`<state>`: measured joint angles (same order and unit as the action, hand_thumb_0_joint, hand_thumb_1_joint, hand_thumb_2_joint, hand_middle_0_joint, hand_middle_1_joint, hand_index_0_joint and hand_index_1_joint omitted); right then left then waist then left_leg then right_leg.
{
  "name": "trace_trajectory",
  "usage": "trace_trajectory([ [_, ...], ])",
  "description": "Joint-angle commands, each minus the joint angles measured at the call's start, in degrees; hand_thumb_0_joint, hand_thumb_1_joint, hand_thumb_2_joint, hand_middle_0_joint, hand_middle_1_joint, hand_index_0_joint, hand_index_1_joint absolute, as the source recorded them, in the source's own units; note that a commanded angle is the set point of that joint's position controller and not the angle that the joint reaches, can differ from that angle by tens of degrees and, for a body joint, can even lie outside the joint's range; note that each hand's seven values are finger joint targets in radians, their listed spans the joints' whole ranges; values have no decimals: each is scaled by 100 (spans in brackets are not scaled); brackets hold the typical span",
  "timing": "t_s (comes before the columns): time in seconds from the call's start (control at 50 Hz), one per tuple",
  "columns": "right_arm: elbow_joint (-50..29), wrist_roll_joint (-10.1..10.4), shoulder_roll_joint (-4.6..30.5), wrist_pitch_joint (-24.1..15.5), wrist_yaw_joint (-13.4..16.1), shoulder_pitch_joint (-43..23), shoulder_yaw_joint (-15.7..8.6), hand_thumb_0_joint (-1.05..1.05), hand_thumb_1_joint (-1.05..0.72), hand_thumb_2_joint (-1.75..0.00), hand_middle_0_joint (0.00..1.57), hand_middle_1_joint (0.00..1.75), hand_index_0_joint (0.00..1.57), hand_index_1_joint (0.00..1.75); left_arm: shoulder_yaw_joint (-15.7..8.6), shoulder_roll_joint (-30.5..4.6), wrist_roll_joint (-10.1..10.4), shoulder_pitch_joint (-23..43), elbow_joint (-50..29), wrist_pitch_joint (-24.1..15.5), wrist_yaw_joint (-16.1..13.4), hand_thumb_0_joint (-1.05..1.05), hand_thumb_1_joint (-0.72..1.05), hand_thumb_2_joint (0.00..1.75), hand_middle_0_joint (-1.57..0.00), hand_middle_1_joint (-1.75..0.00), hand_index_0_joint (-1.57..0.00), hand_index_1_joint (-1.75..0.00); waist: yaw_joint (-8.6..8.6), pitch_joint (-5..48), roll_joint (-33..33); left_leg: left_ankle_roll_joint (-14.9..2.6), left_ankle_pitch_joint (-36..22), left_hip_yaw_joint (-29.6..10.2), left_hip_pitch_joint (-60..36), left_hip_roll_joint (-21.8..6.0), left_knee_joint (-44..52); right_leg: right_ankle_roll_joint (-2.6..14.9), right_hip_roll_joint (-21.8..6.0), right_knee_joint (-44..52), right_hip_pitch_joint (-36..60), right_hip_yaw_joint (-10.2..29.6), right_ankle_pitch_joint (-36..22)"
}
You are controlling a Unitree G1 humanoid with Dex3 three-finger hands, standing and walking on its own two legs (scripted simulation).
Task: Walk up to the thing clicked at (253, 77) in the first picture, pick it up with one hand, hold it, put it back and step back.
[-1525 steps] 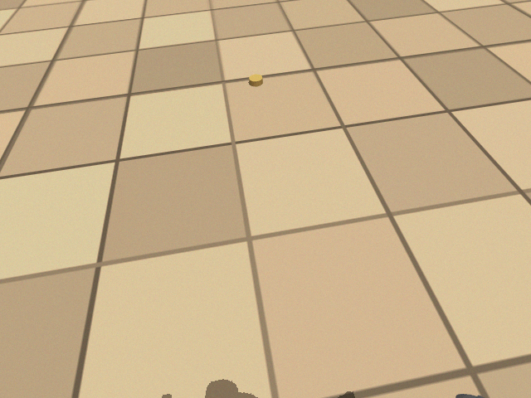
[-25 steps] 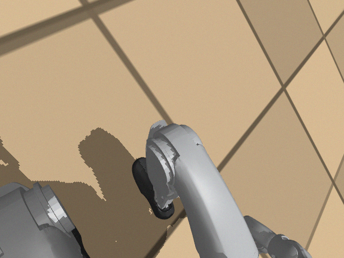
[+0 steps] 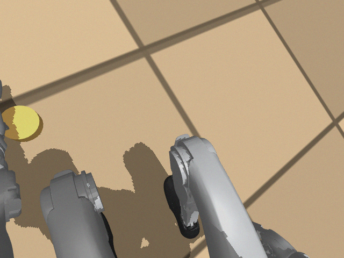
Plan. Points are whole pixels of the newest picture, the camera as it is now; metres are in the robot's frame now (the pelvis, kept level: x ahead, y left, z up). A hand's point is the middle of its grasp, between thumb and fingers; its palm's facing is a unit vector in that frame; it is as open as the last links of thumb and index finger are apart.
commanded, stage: withdraw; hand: left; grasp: from above
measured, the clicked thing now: (21, 123) +0.47 +0.31 -0.31
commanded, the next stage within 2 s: home in 0.52 s
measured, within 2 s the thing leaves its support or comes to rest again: neither
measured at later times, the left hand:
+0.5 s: hand (1, 128) +0.43 +0.31 -0.18, palm faces -0.47 -0.09 -0.88, open 14.0 cm
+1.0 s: hand out of the picture +0.41 +0.32 -0.06, palm faces -0.35 -0.40 -0.85, open 10.3 cm
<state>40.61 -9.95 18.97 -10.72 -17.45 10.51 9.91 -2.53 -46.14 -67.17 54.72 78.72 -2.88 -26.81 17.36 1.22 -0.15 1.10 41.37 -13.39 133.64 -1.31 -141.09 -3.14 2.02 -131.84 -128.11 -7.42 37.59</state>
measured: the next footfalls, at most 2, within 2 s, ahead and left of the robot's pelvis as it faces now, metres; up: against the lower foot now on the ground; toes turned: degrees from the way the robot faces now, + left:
none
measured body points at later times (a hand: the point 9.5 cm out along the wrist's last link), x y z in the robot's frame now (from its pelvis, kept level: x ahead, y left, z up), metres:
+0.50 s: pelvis -0.01 -0.01 +0.00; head +0.22 +0.09 +0.37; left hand +0.45 +0.31 -0.13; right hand +0.06 -0.29 -0.08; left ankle +0.06 +0.13 -0.29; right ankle +0.11 -0.12 -0.29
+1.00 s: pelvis +0.00 +0.00 +0.07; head +0.22 +0.06 +0.46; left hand +0.43 +0.33 -0.01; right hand +0.10 -0.26 -0.06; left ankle +0.06 +0.13 -0.29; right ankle +0.11 -0.13 -0.29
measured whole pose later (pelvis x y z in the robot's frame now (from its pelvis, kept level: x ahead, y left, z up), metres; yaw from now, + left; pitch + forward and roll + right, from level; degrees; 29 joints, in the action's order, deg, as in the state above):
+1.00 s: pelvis +0.00 +0.00 +0.07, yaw +7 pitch +37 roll -7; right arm 37.2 -3.1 16.3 1.0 -8.6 12.6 1.1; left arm -4.7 -33.4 -46.7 39.8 52.8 1.3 -5.1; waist 8.9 8.0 -4.9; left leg 0.2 40.5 -6.5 122.9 -1.2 -126.4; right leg -2.8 0.0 -121.7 -119.4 -2.5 39.1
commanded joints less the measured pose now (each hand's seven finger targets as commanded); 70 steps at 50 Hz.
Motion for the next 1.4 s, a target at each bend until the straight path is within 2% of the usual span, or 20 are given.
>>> trace_trajectory([
  [0.0, -170, 285, 1560, 319, 117, 1064, -801, 0, -90, -90, 20, 30, 20, 30, 297, -492, 335, 1452, -799, 296, 541, 0, -53, 101, -7, -99, -6, -100, 142, 3491, -1797, -258, -1158, 807, -2500, 12, 1865, 489, 292, 1452, 2171, -365, -1336],
  [0.08, -286, 387, 1500, 576, 330, 1031, -939, 0, -90, -91, 20, 30, 20, 30, 549, -100, 571, 1445, -735, 196, 1288, 0, -54, 104, -7, -101, -6, -103, 125, 3044, -1108, -270, -592, 732, -2284, 104, 2193, 541, 211, 1672, 2234, -243, -643],
  [0.2, -478, 420, 1294, 822, 813, 881, -864, 0, -90, -90, 20, 30, 20, 30, 491, -398, 339, 1756, -732, -320, 1663, 0, -54, 104, -7, -101, -6, -103, 96, 2708, -377, -307, -248, 962, -1852, 248, 2046, 540, 140, 1978, 2319, 14, 15],
  [0.26, -452, 358, 1250, 841, 980, 828, -779, 0, -90, -90, 20, 30, 20, 30, 188, -866, 100, 1969, -819, -711, 1427, 0, -53, 103, -7, -101, -6, -102, -77, 2961, -630, -297, -355, 1060, -1948, 278, 1894, 531, 88, 1897, 2244, 62, -54],
  [0.36, -371, 234, 1214, 837, 1057, 817, -659, 0, -89, -90, 20, 30, 20, 30, -23, -1240, -453, 2492, -488, -1178, 717, 0, -53, 102, -7, -100, -6, -100, -13, 3494, -1374, -249, -572, 1066, -2335, 234, 1670, 525, 90, 1507, 2016, 82, -279],
  [0.44, -265, 87, 1314, 738, 1099, 946, -683, 0, -90, -90, 20, 30, 20, 30, -148, -1339, -694, 2869, -175, -1241, 104, 0, -53, 101, -7, -100, -6, -100, 125, 3562, -1865, -193, -629, 994, -2778, 197, 1686, 547, 79, 1321, 1614, -114, -421],
  [0.46, -254, 64, 1366, 721, 1100, 917, -717, 0, -90, -90, 20, 30, 20, 30, -251, -1474, -739, 2890, -245, -1198, -29, 0, -52, 100, -7, -100, -7, -99, 49, 3731, -2063, -171, -693, 1011, -2955, 190, 1699, 553, 63, 1248, 1528, -166, -538],
  [0.52, -143, 4, 1408, 621, 1060, 1091, -805, 0, -90, -90, 20, 30, 20, 30, -312, -1426, -779, 2870, -364, -957, -252, 0, -52, 100, -7, -99, -7, -99, 112, 4034, -2578, -117, -1067, 1012, -3444, 156, 1714, 552, 16, 989, 1406, -290, -1028],
  [0.6, -123, 58, 1426, 602, 971, 1172, -915, 0, -89, -90, 20, 30, 20, 30, -368, -1376, -488, 2788, -833, -540, -249, 0, -51, 98, -7, -99, -8, -98, 33, 4774, -2912, -96, -1655, 1027, -3882, 130, 1761, 565, -17, 886, 1593, -305, -1578],
  [0.64, -102, 104, 1425, 616, 927, 1274, -975, 0, -88, -90, 20, 30, 20, 30, -418, -1449, -395, 2489, -746, -318, -119, 0, -35, 89, -23, -83, -22, -82, -48, 4836, -2687, -147, -1749, 1083, -3742, 129, 1748, 551, -5, 1005, 1827, -271, -1703],
  [0.72, -110, 232, 1360, 713, 850, 1450, -1077, 0, -89, -90, 20, 30, 20, 30, -548, -1355, 129, 2161, -1197, 7, 362, 0, -3, 92, -24, -61, -22, -63, -346, 5196, -2636, -168, -1984, 1092, -3868, 137, 2050, 557, -6, 1207, 2234, -204, -1769],
  [0.8, -170, 424, 1244, 879, 812, 1511, -1214, 0, -89, -90, 20, 30, 20, 30, -474, -852, 844, 1214, -1622, 196, 1071, 0, 22, 82, -21, -45, -19, -46, -589, 5205, -2023, -255, -2168, 1181, -3683, 172, 2254, 509, 8, 1605, 2923, -67, -1946],
  [0.82, -355, 482, 1320, 920, 830, 1439, -1297, 0, -89, -90, 20, 30, 20, 30, -707, -983, 1028, 906, -1864, 218, 1235, 0, 30, 84, -21, -43, -20, -44, -665, 5156, -1741, -269, -2159, 1181, -3585, 185, 2338, 516, -3, 1703, 3059, -41, -1960],
  [0.84, -333, 540, 1167, 981, 826, 1468, -1294, 0, -89, -90, 20, 30, 20, 30, -420, -524, 1234, 543, -2138, 283, 1473, 0, 38, 85, -21, -42, -20, -43, -741, 5239, -1715, -279, -2159, 1221, -3682, 181, 2473, 499, 1, 1850, 3308, 35, -1991],
  [0.86, -437, 603, 1145, 1025, 836, 1456, -1348, 0, -90, -90, 20, 30, 20, 30, -392, -308, 1495, 223, -2504, 332, 1667, 0, 46, 85, -20, -39, -20, -40, -770, 5195, -1511, -289, -2090, 1200, -3693, 187, 2633, 494, -4, 2000, 3393, 54, -1931],
  [0.98, -880, 809, 1010, 1153, 1086, 988, -1465, 0, -90, -90, 20, 30, 20, 30, -440, 249, 2832, -1077, -4591, 470, 2406, 0, 90, 90, -20, -30, -20, -30, -934, 4532, -669, -342, -1513, 1066, -3736, 162, 3311, 496, -26, 2805, 3718, 190, -1432],
  [1.08, -1157, 919, 773, 1029, 1316, 505, -1564, 0, -90, -90, 20, 30, 20, 30, -405, 728, 3676, -1819, -5788, 500, 2450, 0, 90, 90, -20, -30, -20, -30, -1117, 4195, -605, -311, -546, 991, -4282, 106, 4080, 484, -70, 3501, 3979, 309, -557],
  [1.2, -1254, 1073, 680, 815, 1660, 74, -1497, 0, -90, -90, 20, 30, 20, 30, -292, 1171, 4274, -2587, -6621, 872, 2276, 0, 90, 90, -20, -30, -20, -30, -1234, 3935, -1204, -205, 131, 564, -5676, 4, 5379, 454, -112, 3999, 4150, 320, -326],
  [1.24, -1279, 1117, 630, 720, 1765, -50, -1466, 0, -90, -90, 20, 30, 20, 30, -99, 1516, 4632, -2984, -6855, 1093, 2269, 0, 90, 90, -20, -30, -20, -30, -1151, 3763, -1108, -204, 95, 603, -5967, 19, 5656, 444, -132, 4378, 4416, 366, -296],
  [1.38, -1441, 1195, 386, 421, 2081, -377, -1275, 0, -90, -90, 20, 30, 20, 30, -180, 1801, 5778, -4206, -7428, 1665, 2180, 0, 90, 90, -20, -30, -20, -30, -1167, 3209, -810, -239, -128, 752, -6724, 75, 6400, 415, -146, 5472, 5539, 543, -281],
])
